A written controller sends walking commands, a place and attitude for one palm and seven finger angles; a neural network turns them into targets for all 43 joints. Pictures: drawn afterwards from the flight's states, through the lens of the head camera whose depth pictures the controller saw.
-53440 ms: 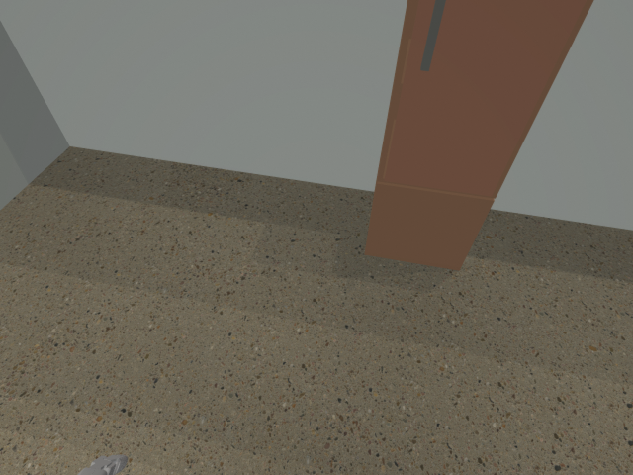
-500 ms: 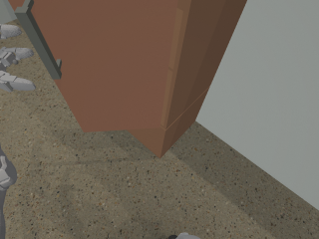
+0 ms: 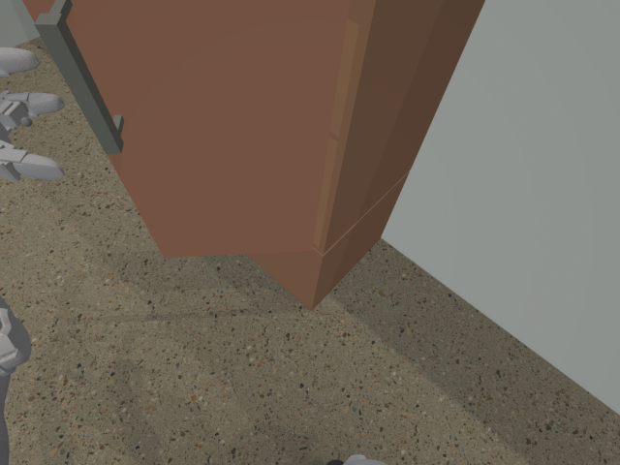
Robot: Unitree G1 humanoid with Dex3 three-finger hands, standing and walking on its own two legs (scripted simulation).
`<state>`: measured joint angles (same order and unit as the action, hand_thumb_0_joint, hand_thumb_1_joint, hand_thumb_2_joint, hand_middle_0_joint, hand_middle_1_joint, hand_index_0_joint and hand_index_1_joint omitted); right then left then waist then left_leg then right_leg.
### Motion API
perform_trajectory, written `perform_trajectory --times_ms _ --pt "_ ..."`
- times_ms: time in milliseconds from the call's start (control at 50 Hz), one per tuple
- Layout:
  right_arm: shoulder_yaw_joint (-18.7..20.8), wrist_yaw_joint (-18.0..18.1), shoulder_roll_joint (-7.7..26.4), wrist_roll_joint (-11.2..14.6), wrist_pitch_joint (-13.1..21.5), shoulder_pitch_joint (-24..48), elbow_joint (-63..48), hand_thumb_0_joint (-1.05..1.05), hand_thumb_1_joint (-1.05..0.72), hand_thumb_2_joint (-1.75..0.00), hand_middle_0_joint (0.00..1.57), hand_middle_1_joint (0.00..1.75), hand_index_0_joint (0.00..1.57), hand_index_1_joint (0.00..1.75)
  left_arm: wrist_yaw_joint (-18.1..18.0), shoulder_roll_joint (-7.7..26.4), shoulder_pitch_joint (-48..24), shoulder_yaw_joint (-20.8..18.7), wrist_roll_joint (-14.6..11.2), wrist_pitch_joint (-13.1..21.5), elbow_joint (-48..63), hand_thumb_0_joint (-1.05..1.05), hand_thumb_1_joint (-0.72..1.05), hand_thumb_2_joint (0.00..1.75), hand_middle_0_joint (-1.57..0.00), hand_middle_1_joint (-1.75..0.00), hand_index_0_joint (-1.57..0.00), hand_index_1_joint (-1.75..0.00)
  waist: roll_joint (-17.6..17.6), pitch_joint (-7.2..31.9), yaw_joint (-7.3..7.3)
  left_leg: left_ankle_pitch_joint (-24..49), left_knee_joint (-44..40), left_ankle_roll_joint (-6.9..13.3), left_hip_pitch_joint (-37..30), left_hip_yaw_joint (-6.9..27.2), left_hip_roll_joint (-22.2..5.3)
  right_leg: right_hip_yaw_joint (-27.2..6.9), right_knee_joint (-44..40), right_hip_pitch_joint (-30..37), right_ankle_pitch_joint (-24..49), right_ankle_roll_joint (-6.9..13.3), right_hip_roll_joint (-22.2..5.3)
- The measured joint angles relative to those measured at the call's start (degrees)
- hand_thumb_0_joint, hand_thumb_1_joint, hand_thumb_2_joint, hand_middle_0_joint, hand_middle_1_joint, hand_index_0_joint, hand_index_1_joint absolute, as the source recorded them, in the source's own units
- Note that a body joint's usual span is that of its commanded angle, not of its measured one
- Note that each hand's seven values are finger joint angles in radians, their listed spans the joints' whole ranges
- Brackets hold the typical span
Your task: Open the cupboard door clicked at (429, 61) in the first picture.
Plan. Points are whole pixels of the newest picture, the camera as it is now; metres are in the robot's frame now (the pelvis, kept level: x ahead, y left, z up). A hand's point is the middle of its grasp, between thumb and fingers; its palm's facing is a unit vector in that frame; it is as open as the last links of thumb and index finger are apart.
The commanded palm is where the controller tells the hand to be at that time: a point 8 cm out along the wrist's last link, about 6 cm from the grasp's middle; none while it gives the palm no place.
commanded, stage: move the hooked fingers beside the handle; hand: left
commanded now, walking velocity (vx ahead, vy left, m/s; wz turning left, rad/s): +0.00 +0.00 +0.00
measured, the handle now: (91, 83) +0.54 +0.24 +0.16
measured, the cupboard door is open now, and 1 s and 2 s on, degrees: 47 47 47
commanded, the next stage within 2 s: slide the fingers in behind the handle in 0.40 s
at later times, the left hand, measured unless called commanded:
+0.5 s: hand (7, 129) +0.46 +0.30 +0.16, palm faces +0.03 -1.00 +0.01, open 14.0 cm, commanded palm +0.44 +0.35 +0.16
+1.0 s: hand (54, 123) +0.47 +0.26 +0.16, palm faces +0.01 -1.00 +0.00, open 14.0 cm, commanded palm +0.44 +0.32 +0.16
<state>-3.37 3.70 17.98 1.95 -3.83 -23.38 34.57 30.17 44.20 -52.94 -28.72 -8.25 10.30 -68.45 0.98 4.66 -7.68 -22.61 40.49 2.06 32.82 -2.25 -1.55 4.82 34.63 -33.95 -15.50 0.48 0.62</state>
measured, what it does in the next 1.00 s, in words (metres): stands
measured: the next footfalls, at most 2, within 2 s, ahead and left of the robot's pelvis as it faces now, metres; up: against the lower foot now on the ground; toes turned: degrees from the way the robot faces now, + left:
none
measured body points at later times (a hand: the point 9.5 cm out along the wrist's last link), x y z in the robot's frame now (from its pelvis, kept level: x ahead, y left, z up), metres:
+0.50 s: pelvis +0.00 +0.00 +0.00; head +0.08 +0.02 +0.44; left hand +0.45 +0.36 +0.17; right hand +0.02 -0.28 -0.11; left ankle -0.04 +0.09 -0.72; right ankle +0.00 -0.12 -0.72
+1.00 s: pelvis +0.00 +0.00 +0.00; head +0.07 +0.01 +0.44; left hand +0.46 +0.32 +0.16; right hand +0.02 -0.27 -0.11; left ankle -0.04 +0.09 -0.72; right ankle +0.00 -0.12 -0.72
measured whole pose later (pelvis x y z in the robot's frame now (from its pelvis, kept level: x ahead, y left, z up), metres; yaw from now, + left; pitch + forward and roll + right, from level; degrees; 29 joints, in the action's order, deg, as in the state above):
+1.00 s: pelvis +0.00 +0.00 +0.00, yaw +0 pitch +14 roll -2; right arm -3.7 3.2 16.9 1.9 -2.4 -23.5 34.4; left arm 26.7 39.6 -51.4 -26.6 -8.4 10.1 -65.9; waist 1.5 4.9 -7.4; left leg -22.4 40.2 2.2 31.5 -2.7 -1.5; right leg 4.2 34.7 -33.0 -15.3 0.4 0.6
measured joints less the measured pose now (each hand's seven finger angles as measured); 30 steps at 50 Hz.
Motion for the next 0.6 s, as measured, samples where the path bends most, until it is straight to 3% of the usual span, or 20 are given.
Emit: perform_trajectory --times_ms 280,400,600 --pt "-0.8 0.1 -0.3 0.4 -0.1 0.0 -0.8 0.01 -0.91 -0.90 0.20 0.30 0.21 0.30 0.9 2.7 -0.2 -1.1 0.6 0.1 -2.2 -0.02 -0.50 0.30 -0.30 -1.20 -0.30 -1.20 0.1 -0.3 0.07 0.1 0.2 -0.1 0.2 -0.1 -0.2 -0.1 0.4 -0.4 0.1 0.2 0.1" --pt "-0.4 0.1 0.0 0.4 -0.2 -0.6 -0.1 0.01 -0.91 -0.90 0.20 0.30 0.21 0.30 2.3 2.2 0.5 -0.4 -0.8 0.3 -1.0 -0.02 -0.50 0.30 -0.29 -1.20 -0.30 -1.20 0.1 0.0 0.58 0.1 0.2 -0.1 0.1 0.1 -0.1 0.1 0.3 -0.1 0.1 0.2 0.1" --pt "-0.3 0.2 0.1 0.2 0.3 0.0 -0.4 0.01 -0.91 -0.90 0.20 0.30 0.21 0.30 1.2 1.4 0.6 0.0 -0.2 0.0 -0.6 -0.02 -0.50 0.30 -0.30 -1.20 -0.30 -1.20 -0.2 -0.2 0.35 0.2 0.6 0.0 0.4 0.2 0.1 0.1 0.5 -0.3 0.2 0.1 0.0"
